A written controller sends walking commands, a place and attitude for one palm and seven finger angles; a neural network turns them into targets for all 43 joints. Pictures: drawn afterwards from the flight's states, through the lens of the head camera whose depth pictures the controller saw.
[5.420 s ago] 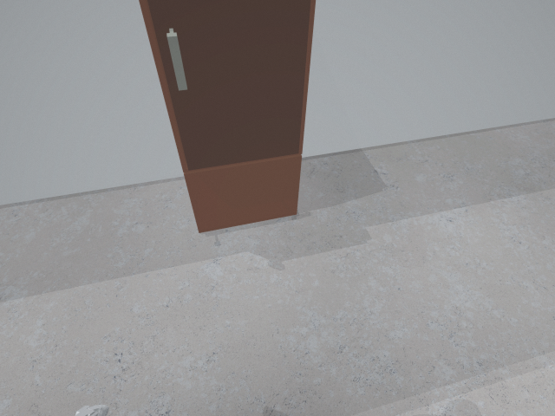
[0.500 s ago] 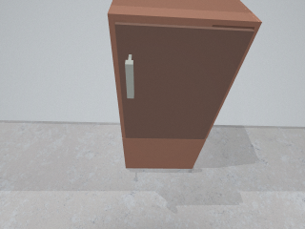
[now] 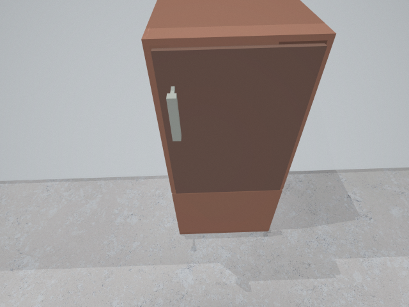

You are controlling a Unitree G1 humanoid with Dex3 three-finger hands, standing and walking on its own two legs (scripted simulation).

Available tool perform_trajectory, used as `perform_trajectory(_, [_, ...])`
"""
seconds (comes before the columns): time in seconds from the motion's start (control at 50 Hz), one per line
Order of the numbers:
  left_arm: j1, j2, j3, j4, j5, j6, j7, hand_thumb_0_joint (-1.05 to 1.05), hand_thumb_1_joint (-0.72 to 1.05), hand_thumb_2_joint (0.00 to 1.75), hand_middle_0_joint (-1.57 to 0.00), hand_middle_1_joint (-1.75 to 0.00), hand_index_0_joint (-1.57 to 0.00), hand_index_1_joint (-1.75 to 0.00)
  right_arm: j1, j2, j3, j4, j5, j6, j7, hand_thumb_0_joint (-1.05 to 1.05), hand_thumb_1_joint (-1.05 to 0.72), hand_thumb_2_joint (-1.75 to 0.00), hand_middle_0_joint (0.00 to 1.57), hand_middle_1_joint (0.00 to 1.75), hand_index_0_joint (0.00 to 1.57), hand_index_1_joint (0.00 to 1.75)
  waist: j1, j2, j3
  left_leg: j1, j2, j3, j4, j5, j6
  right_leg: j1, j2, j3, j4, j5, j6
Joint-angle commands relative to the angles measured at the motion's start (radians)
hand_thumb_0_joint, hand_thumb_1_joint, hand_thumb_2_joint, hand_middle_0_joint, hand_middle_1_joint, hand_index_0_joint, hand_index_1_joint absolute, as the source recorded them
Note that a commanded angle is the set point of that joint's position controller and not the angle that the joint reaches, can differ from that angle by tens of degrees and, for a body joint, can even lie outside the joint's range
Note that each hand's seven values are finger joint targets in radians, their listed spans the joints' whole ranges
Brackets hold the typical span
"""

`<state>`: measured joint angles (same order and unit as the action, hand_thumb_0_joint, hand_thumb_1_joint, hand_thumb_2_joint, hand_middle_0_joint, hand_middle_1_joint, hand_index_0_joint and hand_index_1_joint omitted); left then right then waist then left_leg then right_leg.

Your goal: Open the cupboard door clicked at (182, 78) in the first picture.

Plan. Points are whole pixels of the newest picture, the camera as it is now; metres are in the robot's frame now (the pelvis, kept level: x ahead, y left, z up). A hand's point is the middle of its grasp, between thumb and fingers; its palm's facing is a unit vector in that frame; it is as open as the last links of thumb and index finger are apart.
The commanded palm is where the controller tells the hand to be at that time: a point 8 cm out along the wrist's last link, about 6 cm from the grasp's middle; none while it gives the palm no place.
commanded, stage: look again from close up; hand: left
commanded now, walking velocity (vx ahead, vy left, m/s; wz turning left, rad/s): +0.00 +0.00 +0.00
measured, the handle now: (174, 114) +0.60 +0.12 +0.06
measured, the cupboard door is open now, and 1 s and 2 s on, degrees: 0 0 0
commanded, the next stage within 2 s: shuffle to correct the standing spot in 0.42 s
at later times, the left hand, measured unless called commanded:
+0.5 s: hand out of the picture +0.09 +0.19 -0.15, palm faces -0.01 -0.95 -0.31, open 7.4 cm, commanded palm none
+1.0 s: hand out of the picture +0.00 +0.10 -0.18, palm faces +0.10 -0.98 -0.14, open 7.4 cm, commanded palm none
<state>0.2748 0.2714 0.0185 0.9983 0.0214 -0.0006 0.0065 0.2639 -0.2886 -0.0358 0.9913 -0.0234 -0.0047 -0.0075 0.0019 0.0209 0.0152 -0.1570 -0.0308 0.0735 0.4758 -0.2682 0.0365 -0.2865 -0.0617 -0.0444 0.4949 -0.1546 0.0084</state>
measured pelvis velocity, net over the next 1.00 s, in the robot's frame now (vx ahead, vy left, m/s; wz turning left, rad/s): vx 0.06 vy -0.05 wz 0.04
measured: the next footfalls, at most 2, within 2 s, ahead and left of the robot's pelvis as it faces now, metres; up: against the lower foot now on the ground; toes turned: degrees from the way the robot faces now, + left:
left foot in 1.16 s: +0.11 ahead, +0.05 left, +0.00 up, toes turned +12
right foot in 1.54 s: +0.14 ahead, -0.25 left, +0.00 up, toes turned +4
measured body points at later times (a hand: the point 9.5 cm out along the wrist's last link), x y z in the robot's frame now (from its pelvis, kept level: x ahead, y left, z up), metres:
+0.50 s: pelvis +0.01 -0.03 +0.01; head +0.00 -0.05 +0.46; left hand +0.09 +0.24 -0.12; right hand +0.04 -0.31 -0.14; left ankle +0.00 +0.10 -0.74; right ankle +0.07 -0.13 -0.74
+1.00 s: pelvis +0.06 -0.05 -0.01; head +0.06 -0.05 +0.44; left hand +0.00 +0.15 -0.17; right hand +0.02 -0.27 -0.16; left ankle +0.00 +0.09 -0.73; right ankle +0.07 -0.13 -0.74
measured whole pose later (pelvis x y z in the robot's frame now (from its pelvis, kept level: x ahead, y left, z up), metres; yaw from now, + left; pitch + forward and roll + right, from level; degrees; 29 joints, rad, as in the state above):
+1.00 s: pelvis +0.06 -0.05 -0.01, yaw +2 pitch -1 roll -1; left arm 0.42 0.12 0.03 1.09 0.03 0.01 0.00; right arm 0.37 -0.12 -0.03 1.14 -0.02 0.00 -0.05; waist 0.00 0.01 0.01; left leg -0.17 0.08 0.02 0.61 -0.41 -0.01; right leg -0.24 0.04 -0.13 0.54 -0.28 -0.07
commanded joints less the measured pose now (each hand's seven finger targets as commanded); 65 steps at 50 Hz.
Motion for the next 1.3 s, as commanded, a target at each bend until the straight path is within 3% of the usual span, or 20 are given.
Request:
perform_trajectory(0.0, [-0.062, 0.189, 0.034, -0.062, -0.003, -0.030, 0.015, 0.00, 0.90, 0.90, -0.20, -0.30, -0.20, -0.30, -0.032, -0.170, -0.030, -0.049, 0.005, -0.030, -0.003, 0.00, -0.90, -0.90, 0.20, 0.30, 0.20, 0.30, -0.009, -0.049, 0.013, -0.124, 0.134, -0.150, -0.178, -0.062, 0.014, 0.085, -0.073, 0.113, -0.113, -0.082, -0.051])
perform_trajectory(0.16, [-0.109, 0.212, 0.028, -0.028, -0.006, -0.030, 0.015, 0.00, 0.90, 0.90, -0.20, -0.30, -0.20, -0.30, -0.034, -0.177, -0.015, 0.007, 0.004, -0.024, 0.002, 0.00, -0.90, -0.90, 0.20, 0.30, 0.20, 0.30, -0.010, -0.048, 0.028, -0.113, 0.125, -0.132, -0.176, -0.058, 0.001, 0.088, -0.087, 0.138, -0.177, -0.162, -0.051])
perform_trajectory(0.5, [-0.128, 0.191, 0.021, 0.009, -0.010, -0.034, 0.020, 0.00, 0.90, 0.90, -0.20, -0.30, -0.20, -0.30, -0.027, -0.155, 0.001, 0.065, 0.005, -0.019, -0.002, 0.00, -0.90, -0.90, 0.20, 0.30, 0.20, 0.30, -0.010, -0.037, 0.004, -0.064, 0.133, -0.114, -0.177, 0.039, -0.016, 0.150, -0.088, 0.127, -0.222, -0.072, -0.047])
perform_trajectory(0.56, [-0.054, 0.069, -0.004, 0.049, -0.014, -0.017, 0.026, 0.00, 0.90, 0.90, -0.20, -0.30, -0.20, -0.30, 0.028, -0.034, 0.026, 0.095, 0.002, -0.005, -0.002, 0.00, -0.90, -0.90, 0.20, 0.30, 0.20, 0.30, -0.011, -0.054, 0.005, -0.063, 0.134, -0.113, -0.184, 0.008, -0.027, 0.153, -0.077, 0.091, -0.219, -0.131, -0.023])
perform_trajectory(0.66, [0.009, 0.052, 0.001, 0.057, -0.007, -0.004, 0.021, 0.00, 0.90, 0.90, -0.20, -0.30, -0.20, -0.30, 0.063, -0.028, 0.015, 0.104, -0.002, 0.004, -0.010, 0.00, -0.90, -0.90, 0.20, 0.30, 0.20, 0.30, -0.011, -0.035, 0.065, -0.084, 0.145, -0.126, -0.180, -0.117, -0.016, 0.087, -0.052, 0.083, -0.181, -0.232, -0.032])
perform_trajectory(0.74, [0.067, 0.016, 0.011, 0.050, 0.000, 0.003, 0.011, 0.00, 0.90, 0.90, -0.20, -0.30, -0.20, -0.30, 0.084, -0.025, 0.000, 0.102, -0.002, 0.001, -0.024, 0.00, -0.90, -0.90, 0.20, 0.30, 0.20, 0.30, -0.007, -0.005, 0.125, -0.125, 0.184, -0.160, -0.191, -0.165, 0.006, 0.040, -0.026, 0.060, -0.122, -0.205, -0.042])
perform_trajectory(0.84, [0.151, -0.028, 0.024, 0.042, 0.006, 0.005, 0.000, 0.00, 0.90, 0.90, -0.20, -0.30, -0.20, -0.30, 0.121, -0.016, -0.023, 0.099, 0.001, -0.010, -0.045, 0.00, -0.90, -0.90, 0.20, 0.30, 0.20, 0.30, -0.003, 0.038, 0.109, -0.115, 0.231, -0.176, -0.150, -0.095, 0.033, 0.036, -0.004, 0.035, -0.044, -0.094, -0.054])
perform_trajectory(0.9, [0.207, -0.039, 0.034, 0.051, 0.007, 0.001, 0.003, 0.00, 0.90, 0.90, -0.20, -0.30, -0.20, -0.30, 0.136, 0.020, -0.022, 0.099, 0.003, -0.015, -0.052, 0.00, -0.90, -0.90, 0.20, 0.30, 0.20, 0.30, 0.007, -0.013, 0.090, -0.160, 0.194, -0.122, -0.046, -0.040, 0.021, 0.103, -0.031, 0.080, -0.066, -0.046, -0.075])
perform_trajectory(0.94, [0.269, -0.011, 0.046, 0.074, 0.008, -0.002, 0.013, 0.00, 0.90, 0.90, -0.20, -0.30, -0.20, -0.30, 0.147, 0.076, -0.010, 0.098, 0.007, -0.016, -0.053, 0.00, -0.90, -0.90, 0.20, 0.30, 0.20, 0.30, 0.018, -0.168, 0.047, -0.251, 0.090, 0.011, 0.162, -0.090, -0.012, 0.219, -0.126, 0.197, -0.160, 0.004, -0.122])
perform_trajectory(0.96, [0.293, -0.002, 0.050, 0.079, 0.009, 0.000, 0.017, 0.00, 0.90, 0.90, -0.20, -0.30, -0.20, -0.30, 0.130, 0.093, -0.008, 0.090, 0.007, -0.012, -0.056, 0.00, -0.90, -0.90, 0.20, 0.30, 0.20, 0.30, 0.029, -0.207, 0.041, -0.291, 0.079, 0.029, 0.290, -0.221, -0.017, 0.234, -0.180, 0.252, -0.208, 0.073, -0.167])
perform_trajectory(1.0, [0.266, -0.027, 0.048, 0.071, 0.014, 0.005, 0.024, 0.00, 0.90, 0.90, -0.20, -0.30, -0.20, -0.30, 0.080, 0.093, -0.009, 0.078, 0.011, -0.014, -0.056, 0.00, -0.90, -0.90, 0.20, 0.30, 0.20, 0.30, 0.026, -0.117, 0.061, -0.344, 0.107, 0.002, 0.438, -0.289, -0.017, 0.216, -0.220, 0.257, -0.215, 0.190, -0.269])
perform_trajectory(1.02, [0.241, -0.029, 0.049, 0.063, 0.015, 0.006, 0.026, 0.00, 0.90, 0.90, -0.20, -0.30, -0.20, -0.30, 0.075, 0.100, -0.009, 0.079, 0.012, -0.013, -0.051, 0.00, -0.90, -0.90, 0.20, 0.30, 0.20, 0.30, 0.015, -0.082, 0.041, -0.330, 0.113, 0.005, 0.433, -0.287, -0.019, 0.209, -0.208, 0.218, -0.201, 0.209, -0.278])
perform_trajectory(1.06, [0.185, -0.033, 0.046, 0.043, 0.017, 0.011, 0.030, 0.00, 0.90, 0.90, -0.20, -0.30, -0.20, -0.30, 0.105, 0.120, -0.006, 0.087, 0.013, -0.014, -0.047, 0.00, -0.90, -0.90, 0.20, 0.30, 0.20, 0.30, -0.014, -0.079, 0.032, -0.240, 0.123, 0.023, 0.318, -0.238, -0.018, 0.134, -0.187, 0.167, -0.179, 0.184, -0.262])
perform_trajectory(1.1, [0.134, -0.045, 0.043, 0.029, 0.011, 0.023, 0.023, 0.00, 0.90, 0.90, -0.20, -0.30, -0.20, -0.30, 0.196, 0.129, -0.002, 0.121, 0.008, -0.016, -0.052, 0.00, -0.90, -0.90, 0.20, 0.30, 0.20, 0.30, -0.060, -0.081, 0.019, -0.050, 0.118, 0.050, 0.067, -0.035, -0.022, 0.008, -0.118, 0.102, -0.101, 0.066, -0.188])
perform_trajectory(1.12, [0.130, -0.079, 0.035, 0.021, 0.005, 0.028, 0.018, 0.00, 0.90, 0.90, -0.20, -0.30, -0.20, -0.30, 0.260, 0.098, -0.008, 0.143, 0.002, -0.021, -0.056, 0.00, -0.90, -0.90, 0.20, 0.30, 0.20, 0.30, -0.077, 0.000, 0.020, 0.079, 0.185, -0.028, -0.078, 0.051, -0.008, -0.093, -0.059, 0.045, 0.028, -0.028, -0.128])
perform_trajectory(1.14, [0.165, -0.134, 0.026, 0.006, 0.001, 0.028, 0.009, 0.00, 0.90, 0.90, -0.20, -0.30, -0.20, -0.30, 0.290, -0.001, -0.029, 0.141, -0.012, -0.025, -0.065, 0.00, -0.90, -0.90, 0.20, 0.30, 0.20, 0.30, -0.074, 0.243, 0.033, 0.145, 0.443, -0.374, -0.211, 0.071, 0.085, -0.278, 0.036, -0.044, 0.222, -0.240, -0.044])
perform_trajectory(1.16, [0.117, -0.091, 0.030, -0.025, 0.019, 0.030, 0.004, 0.00, 0.90, 0.90, -0.20, -0.30, -0.20, -0.30, 0.291, -0.047, -0.043, 0.123, -0.007, -0.021, -0.067, 0.00, -0.90, -0.90, 0.20, 0.30, 0.20, 0.30, -0.088, 0.186, 0.085, 0.069, 0.569, -0.486, -0.271, 0.104, 0.177, -0.307, 0.027, 0.004, 0.403, -0.396, -0.037])
perform_trajectory(1.2, [0.094, -0.078, 0.047, -0.017, 0.031, 0.039, 0.000, 0.00, 0.90, 0.90, -0.20, -0.30, -0.20, -0.30, 0.213, -0.002, -0.024, 0.110, -0.008, -0.030, -0.071, 0.00, -0.90, -0.90, 0.20, 0.30, 0.20, 0.30, -0.036, 0.082, 0.165, -0.071, 0.505, -0.361, -0.245, 0.291, 0.154, -0.315, -0.002, 0.085, 0.590, -0.297, -0.017])
perform_trajectory(1.24, [0.115, -0.096, 0.053, -0.006, 0.020, 0.045, -0.008, 0.00, 0.90, 0.90, -0.20, -0.30, -0.20, -0.30, 0.140, 0.007, -0.023, 0.083, -0.004, -0.042, -0.072, 0.00, -0.90, -0.90, 0.20, 0.30, 0.20, 0.30, -0.006, 0.075, 0.107, -0.050, 0.432, -0.207, -0.209, 0.427, 0.127, -0.301, -0.007, 0.085, 0.641, -0.199, 0.011])
perform_trajectory(1.28, [0.098, -0.099, 0.055, -0.012, 0.014, 0.053, -0.013, 0.00, 0.90, 0.90, -0.20, -0.30, -0.20, -0.30, 0.125, 0.003, -0.030, 0.077, -0.004, -0.043, -0.071, 0.00, -0.90, -0.90, 0.20, 0.30, 0.20, 0.30, -0.002, 0.094, 0.066, -0.024, 0.394, -0.116, -0.180, 0.519, 0.107, -0.279, -0.011, 0.073, 0.604, -0.168, 0.026])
